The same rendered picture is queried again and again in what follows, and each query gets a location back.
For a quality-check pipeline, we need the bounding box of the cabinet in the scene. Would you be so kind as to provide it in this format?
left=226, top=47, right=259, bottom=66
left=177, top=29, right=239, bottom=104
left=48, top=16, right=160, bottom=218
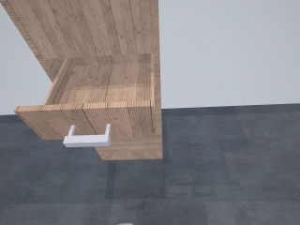
left=0, top=0, right=163, bottom=160

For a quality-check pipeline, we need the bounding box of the drawer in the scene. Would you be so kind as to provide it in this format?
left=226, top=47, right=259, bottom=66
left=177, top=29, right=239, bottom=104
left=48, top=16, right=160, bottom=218
left=14, top=53, right=156, bottom=141

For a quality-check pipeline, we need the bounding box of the handle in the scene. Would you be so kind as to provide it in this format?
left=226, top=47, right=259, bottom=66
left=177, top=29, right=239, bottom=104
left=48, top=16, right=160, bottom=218
left=63, top=124, right=112, bottom=147

